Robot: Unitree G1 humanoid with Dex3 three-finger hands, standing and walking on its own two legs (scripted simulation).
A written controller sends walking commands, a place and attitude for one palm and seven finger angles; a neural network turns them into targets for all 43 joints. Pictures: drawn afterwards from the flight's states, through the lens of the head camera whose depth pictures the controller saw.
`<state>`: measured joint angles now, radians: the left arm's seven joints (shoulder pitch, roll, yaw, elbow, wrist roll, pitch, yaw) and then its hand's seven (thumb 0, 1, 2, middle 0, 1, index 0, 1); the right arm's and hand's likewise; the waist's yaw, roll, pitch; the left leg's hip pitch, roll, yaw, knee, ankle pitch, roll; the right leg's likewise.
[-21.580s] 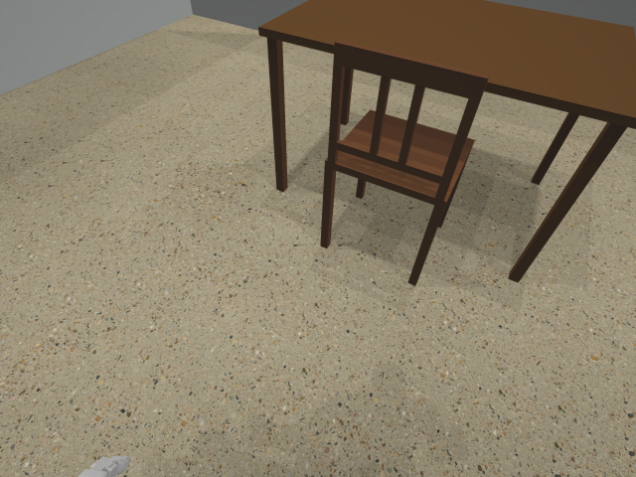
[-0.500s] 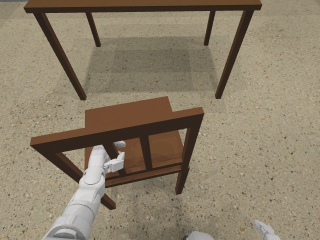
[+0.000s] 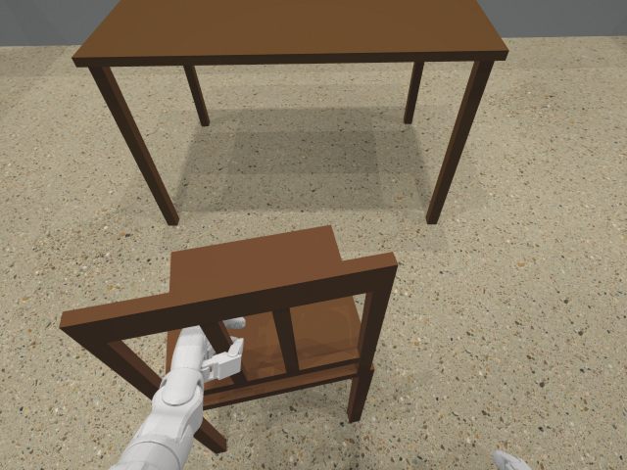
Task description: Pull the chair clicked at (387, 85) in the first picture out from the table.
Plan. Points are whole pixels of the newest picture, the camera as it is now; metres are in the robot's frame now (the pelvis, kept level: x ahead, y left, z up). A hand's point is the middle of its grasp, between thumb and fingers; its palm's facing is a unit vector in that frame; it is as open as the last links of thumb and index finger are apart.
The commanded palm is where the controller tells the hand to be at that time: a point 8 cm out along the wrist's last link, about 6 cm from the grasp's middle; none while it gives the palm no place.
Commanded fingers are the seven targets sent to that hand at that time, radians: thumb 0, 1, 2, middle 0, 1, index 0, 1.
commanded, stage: open the thumb and straighten the fingers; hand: left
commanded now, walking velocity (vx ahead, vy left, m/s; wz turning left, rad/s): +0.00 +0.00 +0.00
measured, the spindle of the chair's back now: (226, 351) +0.30 +0.16 -0.11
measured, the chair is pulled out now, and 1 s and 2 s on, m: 0.60 0.60 0.60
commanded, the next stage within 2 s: draw the fingers out of the gap in 0.80 s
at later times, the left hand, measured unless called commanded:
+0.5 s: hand (217, 344) +0.30 +0.16 -0.06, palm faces +0.08 -0.98 -0.17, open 13.1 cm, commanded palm +0.27 +0.20 -0.05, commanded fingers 0.00 -0.55 0.20 -0.17 -0.51 -0.17 -0.51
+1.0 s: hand (205, 352) +0.28 +0.18 -0.06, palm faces +0.09 -0.98 -0.17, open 17.4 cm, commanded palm +0.25 +0.22 -0.04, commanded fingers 0.00 -0.55 0.20 0.00 0.00 0.00 0.00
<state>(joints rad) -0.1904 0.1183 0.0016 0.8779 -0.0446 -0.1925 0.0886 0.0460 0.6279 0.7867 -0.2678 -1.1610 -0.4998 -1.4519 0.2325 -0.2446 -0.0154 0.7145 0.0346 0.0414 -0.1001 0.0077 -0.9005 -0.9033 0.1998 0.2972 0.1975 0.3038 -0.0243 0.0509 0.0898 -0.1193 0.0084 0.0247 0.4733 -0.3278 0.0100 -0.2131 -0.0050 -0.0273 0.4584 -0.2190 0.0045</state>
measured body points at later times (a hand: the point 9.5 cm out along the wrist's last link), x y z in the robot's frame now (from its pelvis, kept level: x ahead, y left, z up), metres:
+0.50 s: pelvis -0.01 +0.00 -0.02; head +0.04 -0.01 +0.43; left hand +0.29 +0.21 -0.05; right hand +0.09 -0.25 -0.13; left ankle -0.05 +0.11 -0.74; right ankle +0.02 -0.12 -0.74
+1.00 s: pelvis -0.01 -0.01 -0.03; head +0.05 -0.02 +0.42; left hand +0.27 +0.23 -0.05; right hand +0.13 -0.27 -0.13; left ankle -0.05 +0.11 -0.74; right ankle +0.02 -0.12 -0.74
